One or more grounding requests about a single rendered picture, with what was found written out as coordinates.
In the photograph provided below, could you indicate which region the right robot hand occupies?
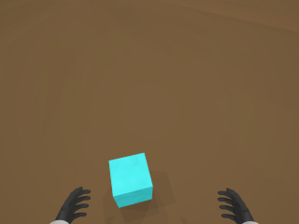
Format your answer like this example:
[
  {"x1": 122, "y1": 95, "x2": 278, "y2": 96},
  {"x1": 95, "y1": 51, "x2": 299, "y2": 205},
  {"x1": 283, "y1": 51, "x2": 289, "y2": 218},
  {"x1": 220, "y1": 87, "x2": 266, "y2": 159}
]
[{"x1": 218, "y1": 188, "x2": 255, "y2": 224}]

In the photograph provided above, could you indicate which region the left robot hand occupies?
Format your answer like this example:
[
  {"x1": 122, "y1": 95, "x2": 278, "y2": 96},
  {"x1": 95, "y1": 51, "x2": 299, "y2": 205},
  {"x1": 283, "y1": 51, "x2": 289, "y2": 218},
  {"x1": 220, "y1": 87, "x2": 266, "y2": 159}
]
[{"x1": 55, "y1": 187, "x2": 91, "y2": 224}]

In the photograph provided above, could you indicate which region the carton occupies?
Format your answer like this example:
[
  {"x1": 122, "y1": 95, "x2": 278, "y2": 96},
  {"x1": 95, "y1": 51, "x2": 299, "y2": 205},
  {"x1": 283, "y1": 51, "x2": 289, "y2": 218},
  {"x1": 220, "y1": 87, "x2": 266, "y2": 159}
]
[{"x1": 108, "y1": 153, "x2": 153, "y2": 208}]

